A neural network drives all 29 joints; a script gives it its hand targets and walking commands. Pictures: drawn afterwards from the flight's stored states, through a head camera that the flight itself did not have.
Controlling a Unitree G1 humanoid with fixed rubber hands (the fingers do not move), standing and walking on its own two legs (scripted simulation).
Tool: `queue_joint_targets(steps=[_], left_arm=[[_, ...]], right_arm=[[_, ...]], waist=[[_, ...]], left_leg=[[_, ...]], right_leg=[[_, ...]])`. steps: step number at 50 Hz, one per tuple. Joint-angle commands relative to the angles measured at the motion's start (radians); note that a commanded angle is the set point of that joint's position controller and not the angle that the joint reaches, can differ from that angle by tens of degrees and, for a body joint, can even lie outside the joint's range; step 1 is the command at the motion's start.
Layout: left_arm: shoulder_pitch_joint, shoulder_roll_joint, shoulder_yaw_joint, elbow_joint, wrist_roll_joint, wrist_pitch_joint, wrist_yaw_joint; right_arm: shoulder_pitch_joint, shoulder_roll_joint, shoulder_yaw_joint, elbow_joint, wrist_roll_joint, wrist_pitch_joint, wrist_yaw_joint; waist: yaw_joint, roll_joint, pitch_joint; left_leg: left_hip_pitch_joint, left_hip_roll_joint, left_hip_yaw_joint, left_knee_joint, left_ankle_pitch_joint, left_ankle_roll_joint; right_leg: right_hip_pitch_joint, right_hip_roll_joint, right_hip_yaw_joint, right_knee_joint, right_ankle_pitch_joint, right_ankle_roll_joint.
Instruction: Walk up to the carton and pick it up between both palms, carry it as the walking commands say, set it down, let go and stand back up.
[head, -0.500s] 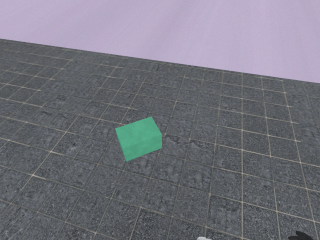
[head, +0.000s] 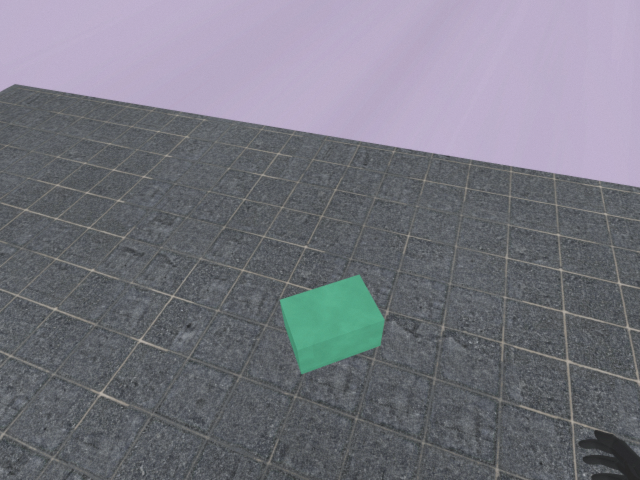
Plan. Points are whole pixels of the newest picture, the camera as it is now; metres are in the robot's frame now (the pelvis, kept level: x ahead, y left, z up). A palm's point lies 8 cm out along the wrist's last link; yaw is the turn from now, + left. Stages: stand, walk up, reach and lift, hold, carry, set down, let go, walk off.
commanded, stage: walk up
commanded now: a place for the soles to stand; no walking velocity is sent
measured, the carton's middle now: (331, 323) +0.73 +0.03 -0.66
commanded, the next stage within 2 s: none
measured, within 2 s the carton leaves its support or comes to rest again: neither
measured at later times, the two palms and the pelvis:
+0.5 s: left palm out of the picture +0.20 +0.48 -0.03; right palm (509, 376) +0.30 -0.23 -0.07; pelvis +0.16 +0.10 +0.00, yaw -1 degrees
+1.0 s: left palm (74, 314) +0.40 +0.46 -0.08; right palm (468, 369) +0.31 -0.18 -0.08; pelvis +0.25 +0.15 +0.01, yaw -7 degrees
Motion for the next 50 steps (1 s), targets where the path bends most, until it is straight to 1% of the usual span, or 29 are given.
queue_joint_targets(steps=[1,3,5,8,10,11,12,13,14,15,17,19,22,24,26,27,28,29,30,32,35,37,40,41,42,43,44,47,50], left_arm=[[0.024,0.169,0.032,-0.042,-0.015,-0.017,0.006],[0.080,0.153,0.030,-0.011,-0.009,-0.021,-0.002],[0.049,0.122,0.031,-0.023,-0.006,-0.017,-0.010],[0.036,0.100,0.037,-0.025,-0.003,-0.027,-0.011],[0.124,0.114,0.057,0.000,0.006,-0.040,-0.005],[0.213,0.164,0.080,0.009,0.012,-0.046,0.007],[0.248,0.288,0.104,-0.021,0.026,-0.056,0.017],[0.182,0.289,0.099,-0.046,0.007,-0.051,0.020],[0.133,0.254,0.093,-0.059,-0.003,-0.044,0.020],[0.097,0.225,0.085,-0.072,-0.006,-0.043,0.019],[0.059,0.205,0.078,-0.081,0.000,-0.044,0.013],[0.071,0.213,0.078,-0.083,0.010,-0.047,0.004],[0.034,0.238,0.077,-0.102,0.013,-0.041,-0.004],[-0.027,0.232,0.064,-0.118,0.016,-0.028,-0.009],[0.003,0.134,0.022,-0.118,0.027,-0.008,-0.006],[0.008,0.052,-0.007,-0.143,0.010,-0.008,-0.001],[-0.012,0.096,0.006,-0.134,0.002,0.002,0.015],[-0.020,0.149,0.017,-0.108,-0.004,0.003,0.015],[0.019,0.157,0.024,-0.081,-0.009,0.001,0.007],[0.077,0.142,0.024,-0.043,0.000,0.000,-0.004],[0.054,0.085,0.014,-0.025,-0.001,0.023,-0.021],[0.021,0.065,0.014,-0.015,-0.003,0.035,-0.022],[-0.029,0.090,0.023,-0.009,0.010,0.042,-0.024],[-0.065,0.134,0.027,-0.022,0.015,0.037,-0.025],[-0.134,0.160,0.023,-0.034,0.006,0.036,-0.030],[-0.152,0.132,0.011,-0.018,-0.003,0.043,-0.035],[-0.178,0.106,-0.005,-0.003,-0.007,0.048,-0.038],[-0.209,0.072,-0.010,0.041,-0.016,0.069,-0.039],[-0.240,0.072,-0.010,0.075,-0.016,0.072,-0.045]], right_arm=[[0.102,-0.221,-0.056,-0.039,0.019,-0.008,-0.030],[0.062,-0.192,-0.038,-0.053,0.002,-0.005,-0.032],[0.086,-0.189,-0.033,-0.060,-0.012,-0.005,-0.026],[0.060,-0.185,-0.029,-0.083,-0.007,0.000,-0.020],[0.017,-0.147,-0.010,-0.109,0.003,0.005,-0.015],[0.017,-0.103,0.007,-0.126,0.003,0.001,-0.017],[0.026,-0.062,0.019,-0.157,0.005,-0.001,-0.022],[0.025,-0.153,0.003,-0.137,-0.002,0.012,-0.037],[0.048,-0.189,-0.011,-0.116,0.002,0.011,-0.038],[0.072,-0.181,-0.012,-0.103,-0.002,0.010,-0.037],[0.112,-0.165,-0.012,-0.076,-0.011,0.011,-0.027],[0.081,-0.140,-0.013,-0.077,-0.012,0.018,-0.011],[0.039,-0.125,-0.017,-0.079,-0.001,0.020,0.005],[0.095,-0.125,-0.030,-0.051,0.005,0.013,0.004],[0.231,-0.160,-0.053,0.006,0.004,-0.001,-0.023],[0.285,-0.259,-0.072,-0.005,-0.007,-0.012,-0.041],[0.257,-0.318,-0.083,-0.034,0.001,-0.021,-0.048],[0.185,-0.285,-0.069,-0.041,0.015,-0.023,-0.059],[0.146,-0.250,-0.055,-0.039,0.020,-0.024,-0.066],[0.091,-0.209,-0.032,-0.035,0.014,-0.030,-0.074],[0.065,-0.185,-0.008,-0.021,0.007,-0.039,-0.079],[0.026,-0.182,0.006,-0.014,0.018,-0.042,-0.084],[0.024,-0.147,0.031,-0.002,0.025,-0.036,-0.096],[0.054,-0.121,0.039,0.004,0.028,-0.035,-0.100],[0.059,-0.104,0.043,0.019,0.042,-0.031,-0.105],[0.039,-0.119,0.040,0.045,0.042,-0.029,-0.112],[0.044,-0.119,0.041,0.068,0.035,-0.032,-0.113],[0.002,-0.187,0.035,0.112,0.016,-0.047,-0.117],[-0.050,-0.166,0.046,0.146,0.020,-0.046,-0.118]], waist=[[-0.078,0.085,-0.006],[-0.057,0.170,-0.012],[-0.066,0.196,-0.004],[-0.046,0.168,-0.001],[0.034,0.077,-0.041],[0.098,-0.060,-0.067],[0.112,-0.277,-0.106],[0.068,-0.090,-0.060],[0.041,-0.026,-0.027],[0.024,-0.019,-0.013],[-0.001,-0.096,-0.008],[0.001,-0.153,-0.009],[-0.004,-0.202,-0.002],[-0.047,-0.213,-0.005],[-0.108,-0.027,-0.042],[-0.150,0.267,-0.046],[-0.142,0.166,-0.051],[-0.097,0.037,-0.003],[-0.065,0.035,0.009],[-0.033,0.128,-0.006],[-0.014,0.162,-0.004],[-0.003,0.163,-0.035],[0.014,0.086,-0.069],[-0.004,-0.029,-0.089],[-0.035,-0.107,-0.115],[-0.038,-0.075,-0.106],[-0.050,-0.060,-0.101],[-0.021,-0.011,-0.045],[-0.010,0.005,-0.057]], left_leg=[[0.271,0.260,-0.441,-0.422,-0.285,0.236],[0.201,0.186,-0.271,-0.384,-0.125,0.213],[0.148,0.200,-0.244,-0.397,-0.051,0.241],[0.085,0.195,-0.208,-0.364,-0.067,0.237],[-0.091,0.140,-0.125,-0.207,-0.149,0.175],[-0.219,0.064,-0.058,0.031,-0.104,0.115],[-0.425,-0.053,-0.027,0.325,-0.278,0.046],[-0.436,-0.010,-0.197,0.420,-0.281,0.020],[-0.413,0.035,-0.208,0.436,-0.229,0.011],[-0.390,0.068,-0.201,0.420,-0.190,0.004],[-0.286,0.075,-0.154,0.329,-0.148,-0.010],[-0.188,0.056,-0.098,0.232,-0.146,-0.012],[-0.039,0.027,-0.019,0.083,-0.088,0.001],[0.145,-0.012,0.040,-0.013,-0.028,0.010],[0.360,-0.063,0.029,-0.111,-0.096,0.029],[0.386,0.218,-0.456,-0.360,-0.353,0.132],[0.291,0.381,-0.726,-0.479,-0.394,0.261],[0.237,0.365,-0.660,-0.438,-0.354,0.278],[0.214,0.321,-0.544,-0.394,-0.279,0.261],[0.166,0.246,-0.338,-0.345,-0.079,0.208],[0.056,0.240,-0.210,-0.282,0.259,0.200],[0.030,0.241,-0.184,-0.235,0.340,0.182],[-0.010,0.188,-0.131,-0.144,0.178,0.096],[-0.031,0.140,-0.089,-0.083,0.068,0.054],[0.043,0.031,-0.038,-0.039,-0.115,0.017],[0.132,0.005,-0.025,-0.064,-0.183,0.020],[0.168,0.025,-0.053,-0.147,-0.160,0.029],[0.132,0.201,-0.193,-0.290,0.001,0.093],[0.124,0.169,-0.107,-0.282,0.084,0.072]], right_leg=[[-0.362,0.017,0.029,0.148,0.066,0.002],[-0.230,0.006,-0.027,-0.044,0.051,0.026],[-0.145,0.024,-0.084,-0.139,0.037,0.031],[-0.016,0.059,-0.123,-0.320,0.136,0.012],[0.278,0.092,-0.123,-0.471,0.256,-0.014],[0.423,0.009,0.061,-0.579,0.090,-0.056],[0.503,-0.322,0.612,-0.745,-0.129,-0.195],[0.415,-0.386,0.662,-0.746,-0.107,-0.271],[0.369,-0.355,0.551,-0.706,-0.019,-0.288],[0.320,-0.313,0.447,-0.685,0.057,-0.271],[0.222,-0.234,0.256,-0.652,0.238,-0.229],[0.142,-0.200,0.157,-0.628,0.326,-0.218],[0.022,-0.153,0.070,-0.613,0.218,-0.192],[-0.114,-0.121,0.022,-0.560,0.094,-0.158],[-0.251,-0.043,-0.066,-0.245,0.052,-0.091],[-0.433,0.100,-0.157,0.112,-0.038,-0.004],[-0.453,0.111,0.027,0.207,-0.072,0.011],[-0.432,0.069,0.077,0.240,-0.009,0.016],[-0.401,0.043,0.067,0.199,0.035,0.014],[-0.278,0.020,0.025,0.038,0.060,0.027],[-0.079,0.043,-0.035,-0.125,0.073,0.026],[0.023,0.065,-0.058,-0.232,0.132,0.008],[0.161,0.066,-0.012,-0.425,0.297,-0.039],[0.173,-0.045,0.148,-0.480,0.385,-0.071],[0.082,-0.123,0.264,-0.516,0.379,-0.148],[0.015,-0.111,0.228,-0.511,0.367,-0.165],[-0.021,-0.071,0.182,-0.489,0.355,-0.123],[0.016,0.048,0.013,-0.375,0.319,-0.024],[0.110,0.035,0.029,-0.438,0.390,-0.031]])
